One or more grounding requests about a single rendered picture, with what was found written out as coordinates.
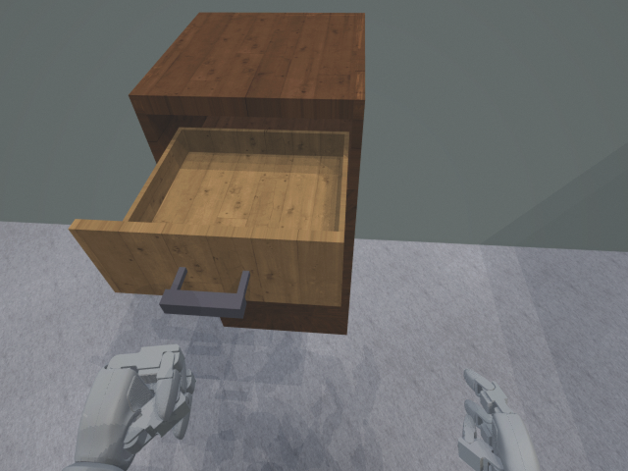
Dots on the robot left hand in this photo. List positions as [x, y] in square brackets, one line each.
[153, 382]

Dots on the cabinet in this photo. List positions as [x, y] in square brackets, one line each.
[266, 71]

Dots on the robot right hand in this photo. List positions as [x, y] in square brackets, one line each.
[506, 444]

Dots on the handle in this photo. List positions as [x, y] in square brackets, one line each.
[204, 303]

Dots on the drawer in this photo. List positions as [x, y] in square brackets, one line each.
[223, 201]

